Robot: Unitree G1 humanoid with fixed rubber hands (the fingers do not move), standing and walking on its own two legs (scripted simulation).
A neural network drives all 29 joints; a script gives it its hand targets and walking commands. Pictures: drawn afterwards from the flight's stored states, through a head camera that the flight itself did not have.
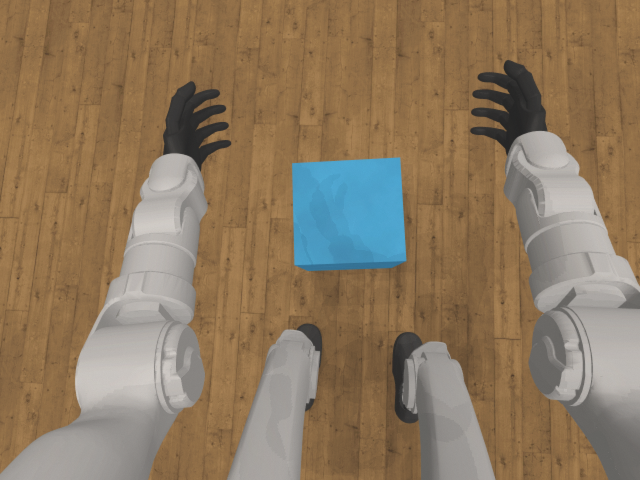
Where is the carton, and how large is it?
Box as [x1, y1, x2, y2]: [292, 157, 405, 270]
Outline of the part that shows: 399,157 292,163 295,265 307,270 392,267 405,261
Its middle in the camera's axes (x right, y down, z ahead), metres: +0.06 -0.04 +0.87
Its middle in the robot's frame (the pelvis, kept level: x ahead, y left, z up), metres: +0.48 +0.04 -0.51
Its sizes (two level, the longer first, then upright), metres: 0.210 0.200 0.250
